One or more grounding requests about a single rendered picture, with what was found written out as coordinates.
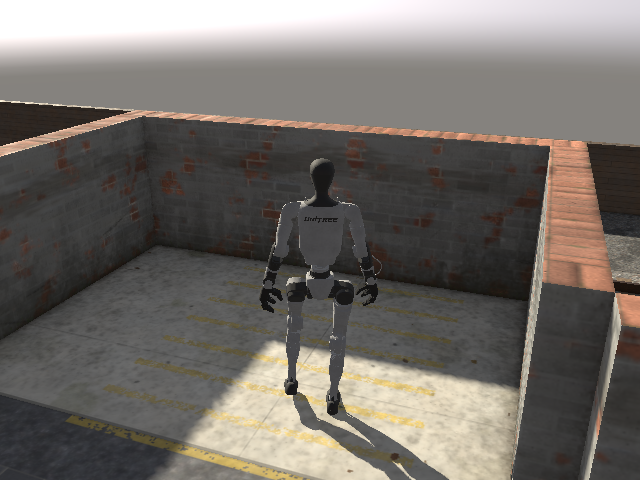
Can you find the robot right foot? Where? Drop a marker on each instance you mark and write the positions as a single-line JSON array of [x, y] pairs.
[[332, 406]]

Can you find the robot left hand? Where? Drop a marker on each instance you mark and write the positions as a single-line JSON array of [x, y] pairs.
[[264, 297]]

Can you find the left robot forearm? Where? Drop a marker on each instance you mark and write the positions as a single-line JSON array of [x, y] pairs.
[[272, 269]]

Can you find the left robot upper arm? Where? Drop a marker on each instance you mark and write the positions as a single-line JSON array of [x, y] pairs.
[[289, 211]]

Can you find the robot right hand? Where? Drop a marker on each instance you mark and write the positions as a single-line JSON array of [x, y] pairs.
[[368, 289]]

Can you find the right robot upper arm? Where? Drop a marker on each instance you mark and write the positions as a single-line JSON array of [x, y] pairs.
[[352, 212]]

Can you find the right robot forearm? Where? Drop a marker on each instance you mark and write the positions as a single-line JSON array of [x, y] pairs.
[[367, 268]]

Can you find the robot torso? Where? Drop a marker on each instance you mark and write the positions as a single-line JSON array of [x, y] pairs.
[[320, 240]]

